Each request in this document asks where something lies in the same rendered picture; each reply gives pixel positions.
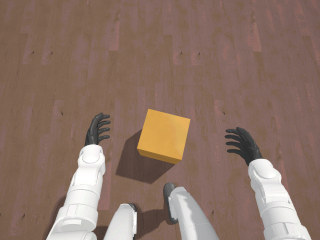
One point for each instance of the robot left upper arm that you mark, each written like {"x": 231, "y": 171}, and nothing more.
{"x": 73, "y": 235}

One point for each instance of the carton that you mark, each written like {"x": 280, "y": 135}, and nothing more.
{"x": 163, "y": 136}

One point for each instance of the right robot thigh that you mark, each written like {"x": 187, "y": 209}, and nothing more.
{"x": 193, "y": 223}

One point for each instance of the right robot shin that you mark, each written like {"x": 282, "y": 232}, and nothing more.
{"x": 178, "y": 189}

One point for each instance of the robot right forearm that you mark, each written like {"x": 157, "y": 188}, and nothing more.
{"x": 276, "y": 209}

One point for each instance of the robot left forearm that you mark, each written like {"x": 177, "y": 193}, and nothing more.
{"x": 79, "y": 211}

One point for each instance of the robot left hand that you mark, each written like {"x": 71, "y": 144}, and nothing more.
{"x": 92, "y": 136}

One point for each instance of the robot right hand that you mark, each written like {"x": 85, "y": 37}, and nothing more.
{"x": 249, "y": 150}

